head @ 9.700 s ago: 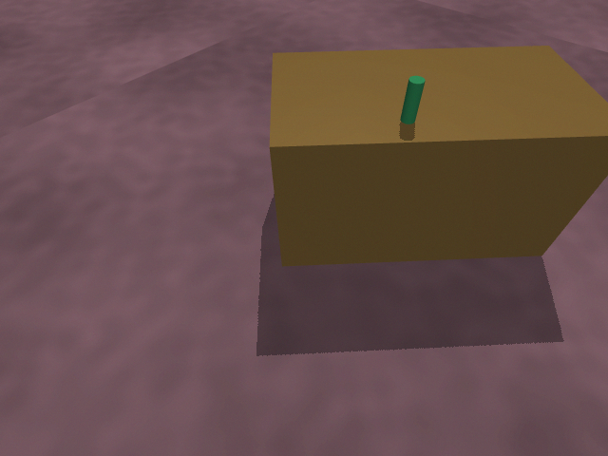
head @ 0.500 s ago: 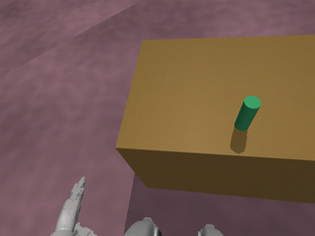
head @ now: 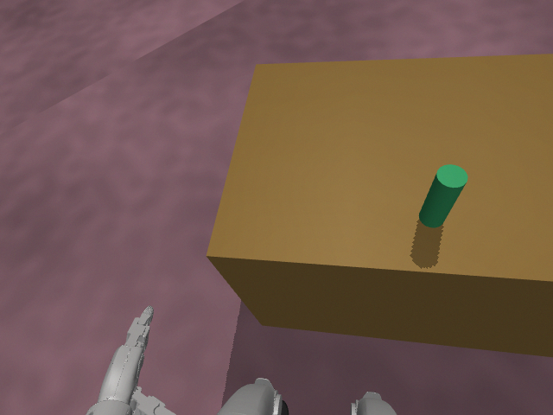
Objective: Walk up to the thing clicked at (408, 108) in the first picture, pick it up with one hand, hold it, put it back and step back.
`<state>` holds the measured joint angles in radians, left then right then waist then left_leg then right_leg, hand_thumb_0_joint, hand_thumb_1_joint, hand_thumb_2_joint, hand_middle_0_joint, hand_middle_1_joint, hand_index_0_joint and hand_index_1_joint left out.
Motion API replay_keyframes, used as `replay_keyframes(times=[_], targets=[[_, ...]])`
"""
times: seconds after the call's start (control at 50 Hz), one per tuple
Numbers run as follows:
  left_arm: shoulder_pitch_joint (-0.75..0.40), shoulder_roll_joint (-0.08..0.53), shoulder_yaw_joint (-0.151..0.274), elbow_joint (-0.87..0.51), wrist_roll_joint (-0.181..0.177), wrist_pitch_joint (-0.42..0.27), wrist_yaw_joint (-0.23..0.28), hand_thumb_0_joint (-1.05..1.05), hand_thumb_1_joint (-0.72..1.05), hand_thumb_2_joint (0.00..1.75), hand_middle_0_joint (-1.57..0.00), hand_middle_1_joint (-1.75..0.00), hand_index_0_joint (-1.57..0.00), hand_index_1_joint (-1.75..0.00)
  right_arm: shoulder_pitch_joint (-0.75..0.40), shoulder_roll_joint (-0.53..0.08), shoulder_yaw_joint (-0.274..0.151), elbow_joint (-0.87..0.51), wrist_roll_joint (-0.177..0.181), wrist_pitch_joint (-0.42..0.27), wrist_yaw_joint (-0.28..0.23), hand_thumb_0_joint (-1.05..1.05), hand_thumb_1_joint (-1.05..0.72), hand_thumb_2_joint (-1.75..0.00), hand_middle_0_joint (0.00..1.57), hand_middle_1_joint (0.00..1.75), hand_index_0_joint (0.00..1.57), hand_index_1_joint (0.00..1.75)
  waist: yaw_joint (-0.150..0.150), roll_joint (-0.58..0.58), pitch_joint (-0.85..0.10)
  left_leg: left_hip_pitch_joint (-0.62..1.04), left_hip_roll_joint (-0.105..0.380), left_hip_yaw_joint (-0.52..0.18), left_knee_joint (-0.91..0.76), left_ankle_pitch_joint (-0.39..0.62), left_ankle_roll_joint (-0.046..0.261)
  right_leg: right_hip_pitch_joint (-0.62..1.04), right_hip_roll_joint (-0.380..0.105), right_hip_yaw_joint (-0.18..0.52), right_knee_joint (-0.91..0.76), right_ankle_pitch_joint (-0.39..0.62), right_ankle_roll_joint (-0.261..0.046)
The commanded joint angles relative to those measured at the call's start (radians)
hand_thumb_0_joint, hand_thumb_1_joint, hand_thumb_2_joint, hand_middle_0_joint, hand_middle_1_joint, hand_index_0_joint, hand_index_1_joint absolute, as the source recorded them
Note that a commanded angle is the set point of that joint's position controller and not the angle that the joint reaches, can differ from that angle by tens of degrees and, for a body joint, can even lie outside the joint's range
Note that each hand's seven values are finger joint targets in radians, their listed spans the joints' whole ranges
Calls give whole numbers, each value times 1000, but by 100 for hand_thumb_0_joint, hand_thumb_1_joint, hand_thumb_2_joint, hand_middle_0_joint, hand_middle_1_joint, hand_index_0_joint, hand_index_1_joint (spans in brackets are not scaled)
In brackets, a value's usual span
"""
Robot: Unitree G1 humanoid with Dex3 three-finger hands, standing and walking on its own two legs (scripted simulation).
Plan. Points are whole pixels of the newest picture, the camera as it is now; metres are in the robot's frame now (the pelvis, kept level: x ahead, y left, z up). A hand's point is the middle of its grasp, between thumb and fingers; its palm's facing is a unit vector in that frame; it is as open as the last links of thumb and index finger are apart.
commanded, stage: approach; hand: right
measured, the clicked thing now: (440, 198) +0.48 -0.19 -0.06
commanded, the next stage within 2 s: close in in 0.48 s
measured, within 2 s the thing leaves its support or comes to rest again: neither
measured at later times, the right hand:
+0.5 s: hand (539, 216) +0.43 -0.31 -0.02, palm faces +0.12 +0.99 +0.08, open 17.7 cm
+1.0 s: hand (459, 213) +0.46 -0.23 -0.07, palm faces +0.11 +0.99 +0.03, open 17.6 cm
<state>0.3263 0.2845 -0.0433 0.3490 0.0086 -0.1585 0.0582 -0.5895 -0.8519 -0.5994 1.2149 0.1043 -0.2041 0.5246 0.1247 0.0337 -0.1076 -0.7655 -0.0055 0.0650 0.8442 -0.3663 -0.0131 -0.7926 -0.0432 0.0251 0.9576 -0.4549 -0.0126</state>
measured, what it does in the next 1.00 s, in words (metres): lowers itself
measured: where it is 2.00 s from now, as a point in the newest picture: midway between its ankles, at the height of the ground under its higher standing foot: outside the picture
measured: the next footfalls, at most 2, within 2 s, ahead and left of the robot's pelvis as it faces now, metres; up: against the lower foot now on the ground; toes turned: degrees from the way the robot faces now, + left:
none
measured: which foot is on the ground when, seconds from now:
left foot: down 0.00-1.00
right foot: down 0.00-1.00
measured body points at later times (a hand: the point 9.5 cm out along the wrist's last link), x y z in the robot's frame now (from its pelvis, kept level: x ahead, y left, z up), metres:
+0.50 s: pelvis -0.01 +0.00 -0.04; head +0.12 -0.06 +0.39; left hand +0.15 +0.25 -0.04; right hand +0.42 -0.37 -0.02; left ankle +0.02 +0.14 -0.69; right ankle +0.00 -0.10 -0.69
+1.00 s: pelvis -0.04 +0.00 -0.08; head +0.11 -0.06 +0.34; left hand +0.12 +0.25 -0.05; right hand +0.45 -0.28 -0.07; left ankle +0.02 +0.14 -0.69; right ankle +0.00 -0.10 -0.69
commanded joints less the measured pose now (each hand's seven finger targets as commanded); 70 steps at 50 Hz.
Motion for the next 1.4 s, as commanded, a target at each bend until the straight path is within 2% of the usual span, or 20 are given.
replay_keyframes(times=[0.0,0.1,0.16,0.22,0.3,0.38,0.42,0.6,0.66,0.7,0.74,0.82,0.84,0.88,0.92,0.96,0.98,1.02,1.16,1.38], targets=[[5,203,119,-167,-4,-53,20,0,-55,6,-5,-5,-5,-5,-317,-412,-50,-193,22,-66,-1,0,59,-3,6,5,6,5,-18,-256,-375,138,-21,-17,-64,217,46,300,7,36,-136,399,12],[15,141,57,-155,-4,-58,16,0,-57,6,-5,-4,-4,-6,-352,-413,-56,-180,32,-77,13,0,61,-5,3,5,4,5,-13,-244,-389,136,-19,-21,-53,224,42,267,9,32,-116,369,6],[3,153,68,-134,1,-64,16,0,-57,6,-5,-5,-4,-6,-324,-327,-19,-111,52,-94,27,0,61,-4,4,5,5,5,10,-201,-309,76,-20,-22,-31,203,41,196,11,34,-96,325,0],[-17,202,114,-186,8,-82,16,0,-57,6,-5,-5,-4,-6,-371,-309,-28,-141,76,-148,36,0,61,-5,4,5,5,5,35,-223,-392,10,-23,-19,10,186,42,243,0,49,-58,370,9],[17,163,88,-235,5,-94,-1,0,-57,7,-5,-5,-4,-6,-331,-195,-7,-85,119,-218,44,0,61,-4,4,5,5,5,64,-165,-369,-18,-24,-24,55,186,33,137,10,46,4,326,-3],[71,166,99,-331,16,-98,-15,0,-57,6,-5,-5,-4,-6,-367,-205,-45,-165,119,-285,20,0,61,-3,4,5,5,5,65,-226,-476,-42,-26,-28,127,223,34,141,12,48,68,417,6],[119,158,118,-310,23,-90,-24,0,-57,6,-5,-5,-4,-6,-346,-168,-35,-99,107,-299,0,0,61,-4,5,5,5,5,81,-227,-390,-108,-29,-29,151,182,36,70,16,43,91,369,7],[55,192,199,-521,59,-83,-50,0,-58,7,-5,-5,-4,-6,-481,-182,-75,-229,20,-404,-129,0,61,-1,6,4,6,4,114,-342,-587,-197,-34,-20,275,170,48,44,-6,58,205,378,25],[97,149,171,-526,68,-72,-64,0,-58,7,-5,-5,-4,-6,-434,15,25,-73,-1,-388,-146,0,61,-2,5,4,5,4,163,-297,-462,-294,-44,-1,280,80,51,-36,-14,70,203,267,23],[80,162,182,-550,67,-67,-63,0,-57,6,-6,-5,-5,-6,-526,-3,13,-155,1,-383,-176,0,61,-3,5,5,5,5,146,-354,-525,-319,-41,-7,295,45,54,-19,-20,74,197,190,27],[115,162,194,-558,67,-59,-66,0,-56,5,-6,-6,-6,-6,-517,92,88,-101,-20,-356,-191,0,60,-4,4,5,5,5,187,-322,-466,-356,-40,1,302,6,49,-51,-25,95,179,95,30],[169,148,176,-626,57,-53,-65,0,-57,6,-6,-6,-5,-6,-515,131,127,-161,-33,-337,-229,0,54,-3,5,4,5,4,182,-284,-524,-301,-41,7,293,4,47,-64,-12,80,178,51,24],[185,169,196,-648,51,-51,-61,0,-57,6,-6,-6,-5,-6,-562,42,80,-266,-34,-340,-245,0,56,-4,5,4,5,4,166,-316,-571,-271,-37,2,286,26,46,-35,-8,71,181,68,22],[225,175,200,-614,52,-36,-55,0,-57,6,-5,-5,-5,-6,-507,14,48,-231,-41,-319,-273,0,56,-3,5,4,5,4,142,-292,-527,-255,-38,6,282,37,46,-51,-5,59,181,94,20],[188,138,171,-636,49,-38,-63,0,-57,6,-5,-5,-5,-6,-501,165,126,-214,-18,-317,-276,0,54,-3,5,4,5,4,154,-265,-490,-256,-38,2,283,37,47,-87,-2,57,186,96,19],[191,145,178,-652,44,-28,-58,0,-58,7,-5,-5,-4,-6,-480,26,45,-263,-36,-325,-309,0,55,-3,5,4,5,4,114,-275,-516,-220,-36,-2,287,74,47,-78,-1,51,186,144,19],[193,158,194,-649,47,-21,-58,0,-58,7,-5,-5,-4,-6,-474,29,44,-242,-44,-325,-318,0,56,-3,5,4,5,4,120,-258,-494,-219,-37,-1,285,64,47,-94,-1,51,185,127,18],[172,140,192,-633,53,-18,-63,0,-57,7,-5,-5,-4,-6,-472,131,93,-243,-40,-334,-318,0,55,-3,5,4,5,4,123,-263,-452,-237,-35,-5,284,42,49,-117,-2,49,176,98,18],[178,111,168,-659,55,-12,-64,0,-56,6,-5,-5,-4,-6,-456,157,92,-286,-46,-350,-328,0,59,-4,4,5,4,5,117,-244,-533,-162,-36,-14,275,121,43,-75,2,37,193,177,13],[186,138,229,-677,54,8,-65,0,-61,11,-4,-3,-1,-7,-472,214,124,-376,-52,-359,-377,0,54,-1,8,3,8,3,123,-254,-540,-141,-35,-17,250,164,42,5,6,32,171,240,14]])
